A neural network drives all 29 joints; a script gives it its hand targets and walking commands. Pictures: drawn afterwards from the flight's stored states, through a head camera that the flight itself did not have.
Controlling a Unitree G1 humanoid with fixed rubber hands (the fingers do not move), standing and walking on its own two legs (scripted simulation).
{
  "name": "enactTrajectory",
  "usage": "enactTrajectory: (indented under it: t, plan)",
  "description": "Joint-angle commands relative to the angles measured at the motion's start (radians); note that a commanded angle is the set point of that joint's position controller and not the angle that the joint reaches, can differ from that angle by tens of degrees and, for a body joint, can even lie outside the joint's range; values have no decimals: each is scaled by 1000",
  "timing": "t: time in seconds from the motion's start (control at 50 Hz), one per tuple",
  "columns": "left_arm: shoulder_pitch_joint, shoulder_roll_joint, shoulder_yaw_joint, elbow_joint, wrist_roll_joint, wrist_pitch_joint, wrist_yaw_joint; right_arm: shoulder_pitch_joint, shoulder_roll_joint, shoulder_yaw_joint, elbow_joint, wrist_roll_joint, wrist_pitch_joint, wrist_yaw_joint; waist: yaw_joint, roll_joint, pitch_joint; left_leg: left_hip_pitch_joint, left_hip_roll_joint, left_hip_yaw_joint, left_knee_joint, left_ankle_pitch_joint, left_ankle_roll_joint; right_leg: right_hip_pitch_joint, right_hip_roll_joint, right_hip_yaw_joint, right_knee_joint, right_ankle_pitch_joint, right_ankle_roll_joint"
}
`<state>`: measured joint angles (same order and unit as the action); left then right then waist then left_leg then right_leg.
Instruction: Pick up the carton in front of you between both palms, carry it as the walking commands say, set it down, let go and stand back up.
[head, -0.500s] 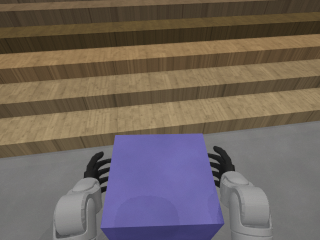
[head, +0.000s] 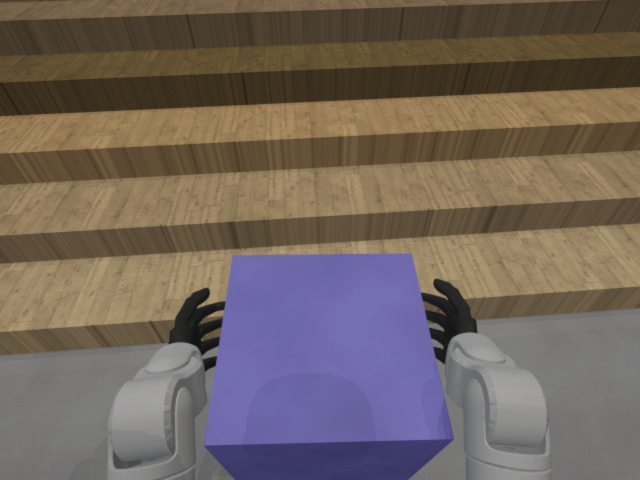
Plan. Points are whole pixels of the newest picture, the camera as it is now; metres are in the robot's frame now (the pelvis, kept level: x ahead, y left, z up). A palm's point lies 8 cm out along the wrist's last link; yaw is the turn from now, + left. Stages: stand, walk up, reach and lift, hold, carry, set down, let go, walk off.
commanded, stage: carry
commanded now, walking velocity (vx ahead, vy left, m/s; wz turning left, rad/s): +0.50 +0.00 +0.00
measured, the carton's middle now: (323, 378) +0.27 +0.01 +0.01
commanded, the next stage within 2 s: none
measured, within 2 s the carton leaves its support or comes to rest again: neither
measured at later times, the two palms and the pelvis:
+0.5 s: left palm (234, 131) +0.64 +0.15 +0.14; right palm (414, 127) +0.63 -0.15 +0.15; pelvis +0.33 +0.01 +0.00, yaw -2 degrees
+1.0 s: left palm (269, 51) +1.03 +0.12 +0.13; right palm (394, 45) +1.04 -0.18 +0.14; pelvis +0.64 -0.02 -0.01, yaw -4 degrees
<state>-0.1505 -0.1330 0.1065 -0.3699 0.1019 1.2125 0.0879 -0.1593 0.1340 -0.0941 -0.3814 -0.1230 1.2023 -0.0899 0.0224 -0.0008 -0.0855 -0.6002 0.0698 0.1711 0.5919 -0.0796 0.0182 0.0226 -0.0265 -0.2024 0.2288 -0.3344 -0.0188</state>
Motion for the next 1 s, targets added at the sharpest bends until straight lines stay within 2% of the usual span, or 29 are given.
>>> enactTrajectory:
  t: [0.0, 0.04, 0.06, 0.08, 0.1, 0.12, 0.14, 0.16, 0.18, 0.22, 0.32, 0.38, 0.44, 0.48, 0.5, 0.52, 0.54, 0.56, 0.58, 0.6, 0.62, 0.66, 0.68, 0.72, 0.8, 0.86, 0.88, 0.94, 0.98]
  plan:
    - [-434, -877, -709, -52, -410, 0, -280, -385, 922, 706, 3, 385, 9, 238, 0, -164, -107, 105, -44, 72, -98, 81, 22, 93, -200, 47, 35, 741, -71]
    - [-450, -869, -714, -71, -409, -3, -277, -388, 920, 706, 0, 396, 5, 245, -23, -152, -186, 354, -105, 132, -150, 30, 30, 52, -170, -31, 249, 848, -35]
    - [-472, -860, -718, -93, -410, -4, -275, -399, 912, 701, -11, 401, 2, 248, -42, -103, -245, 550, -90, 108, -141, -48, 33, -59, -142, -38, 422, 731, -18]
    - [-507, -848, -721, -122, -416, -1, -274, -402, 903, 693, -23, 402, 3, 250, -65, 36, -312, 703, 122, -206, -209, -243, 71, -225, -102, -27, 664, 437, 6]
    - [-531, -851, -733, -156, -424, 4, -269, -428, 902, 692, -16, 402, -5, 253, -53, 296, -362, 908, 354, -657, -322, -316, 223, -554, 39, 36, 933, -38, 36]
    - [-540, -850, -731, -159, -423, 3, -265, -424, 917, 696, -28, 426, -4, 253, -48, 256, -340, 881, 360, -691, -373, -193, 241, -648, 21, 161, 1073, -132, 9]
    - [-546, -860, -729, -166, -424, 0, -261, -442, 928, 703, -54, 439, -5, 252, -48, 197, -330, 845, 324, -566, -346, -57, 224, -669, -26, 192, 1106, -99, -20]
    - [-545, -876, -731, -169, -424, -4, -257, -460, 937, 709, -73, 443, -6, 250, -46, 82, -328, 796, 300, -475, -333, 36, 191, -664, -66, 207, 1056, -39, -31]
    - [-540, -885, -729, -171, -423, -7, -253, -477, 940, 717, -92, 449, -5, 247, -42, 34, -312, 737, 280, -399, -342, 106, 164, -647, -91, 208, 988, 9, -33]
    - [-522, -882, -722, -165, -414, -7, -242, -484, 924, 721, -111, 455, 0, 243, -39, 59, -327, 708, 249, -291, -362, 116, 134, -606, -91, 180, 872, 46, -23]
    - [-565, -805, -712, -143, -387, 9, -214, -546, 815, 709, -115, 463, 32, 248, -44, 107, -246, 708, 203, -157, -390, 130, 146, -677, -69, 99, 627, 128, 9]
    - [-708, -718, -711, -119, -395, 34, -200, -661, 711, 686, -72, 463, 52, 240, -73, 124, -180, 693, 161, -97, -365, 199, 145, -689, -45, 56, 498, 200, 4]
    - [-880, -644, -676, -47, -416, 69, -183, -824, 632, 646, 14, 472, 81, 219, -82, 143, -134, 660, 149, -76, -345, 215, 145, -651, -27, 33, 417, 263, -25]
    - [-991, -605, -633, 14, -433, 91, -172, -941, 608, 616, 83, 489, 101, 203, -68, 155, -117, 644, 151, -61, -318, 242, 129, -593, -18, 33, 379, 278, -49]
    - [-1048, -596, -605, 52, -442, 102, -167, -1002, 606, 598, 121, 496, 111, 194, -55, 156, -121, 641, 151, -48, -272, 320, 117, -546, -8, 32, 361, 265, -62]
    - [-1096, -591, -578, 95, -449, 112, -164, -1056, 606, 580, 162, 501, 121, 186, -33, 152, -153, 641, 144, -18, -182, 440, 98, -463, 18, 16, 340, 249, -74]
    - [-1135, -592, -549, 149, -453, 119, -162, -1115, 612, 561, 204, 505, 130, 179, 10, 118, -218, 618, 106, 31, -22, 483, 66, -308, 61, -21, 283, 246, -76]
    - [-1173, -593, -516, 204, -459, 123, -162, -1175, 619, 540, 246, 507, 138, 173, 55, 45, -312, 529, 64, 45, 188, 353, 46, -106, 44, 11, 284, 192, -69]
    - [-1217, -584, -484, 246, -465, 129, -161, -1220, 639, 518, 287, 509, 146, 168, 66, -127, -377, 345, -1, 32, 449, 80, 27, 42, -174, 363, 235, 94, -108]
    - [-1311, -592, -468, 279, -476, 125, -161, -1286, 676, 492, 301, 518, 148, 162, 55, -380, -445, 35, -155, -69, 696, -398, -1, 238, -338, 778, 103, 112, -254]
    - [-1353, -650, -457, 302, -502, 127, -164, -1356, 692, 473, 333, 512, 149, 154, 46, -294, -437, -72, -111, -180, 826, -422, 34, 260, -332, 741, 117, 170, -265]
    - [-1487, -761, -454, 285, -549, 120, -174, -1449, 776, 443, 360, 520, 146, 144, 37, -96, -409, -116, -50, -207, 791, -314, 58, 168, -271, 531, 190, 452, -216]
    - [-1552, -812, -450, 277, -568, 117, -177, -1473, 812, 422, 377, 516, 143, 139, 32, -67, -416, -103, -30, -209, 731, -278, 55, 137, -256, 464, 190, 536, -198]
    - [-1616, -869, -420, 279, -574, 114, -179, -1497, 861, 386, 408, 497, 141, 129, 24, -86, -460, -87, -28, -196, 653, -257, 48, 157, -243, 403, 191, 591, -176]
    - [-1615, -916, -377, 303, -527, 113, -179, -1463, 911, 348, 458, 442, 128, 120, 41, -101, -469, -199, -33, -142, 508, -252, 32, 246, -224, 320, 226, 765, -195]
    - [-1572, -923, -389, 285, -492, 100, -178, -1444, 927, 354, 443, 402, 110, 119, 69, -167, -493, -294, -54, -76, 591, -266, 43, 349, -219, 280, 290, 922, -213]
    - [-1557, -919, -400, 266, -484, 96, -178, -1432, 929, 365, 425, 392, 105, 119, 80, -160, -488, -360, -50, -77, 630, -274, 49, 393, -218, 287, 301, 936, -218]
    - [-1510, -900, -442, 194, -465, 90, -177, -1382, 920, 396, 362, 363, 99, 124, 132, -159, -465, -754, -10, -132, 1041, -462, 79, 645, -295, 455, 331, 891, -284]
    - [-1492, -889, -488, 165, -472, 90, -182, -1343, 899, 411, 346, 342, 97, 128, 168, -110, -359, -1091, -31, -173, 1435, -674, 101, 768, -359, 524, 319, 962, -310]
